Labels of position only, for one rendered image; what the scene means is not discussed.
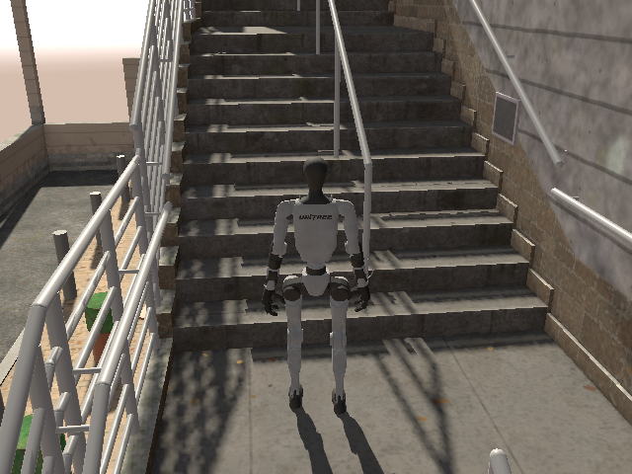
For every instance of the robot left forearm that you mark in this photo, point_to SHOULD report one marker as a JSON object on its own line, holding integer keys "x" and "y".
{"x": 272, "y": 269}

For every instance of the robot right upper arm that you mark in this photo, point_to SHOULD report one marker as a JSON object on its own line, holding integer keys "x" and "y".
{"x": 347, "y": 209}

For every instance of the right robot foot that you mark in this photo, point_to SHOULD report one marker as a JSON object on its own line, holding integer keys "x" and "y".
{"x": 339, "y": 405}

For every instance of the robot right hand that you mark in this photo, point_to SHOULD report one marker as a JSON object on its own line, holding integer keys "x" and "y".
{"x": 364, "y": 297}

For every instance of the robot left upper arm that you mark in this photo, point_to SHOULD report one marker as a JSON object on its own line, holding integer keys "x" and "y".
{"x": 284, "y": 209}

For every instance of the robot left shin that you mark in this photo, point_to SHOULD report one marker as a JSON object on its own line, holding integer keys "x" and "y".
{"x": 294, "y": 363}

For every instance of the robot left hand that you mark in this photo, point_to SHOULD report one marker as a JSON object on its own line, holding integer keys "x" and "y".
{"x": 267, "y": 301}

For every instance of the robot right forearm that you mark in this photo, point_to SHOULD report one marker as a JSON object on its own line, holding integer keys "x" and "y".
{"x": 359, "y": 267}

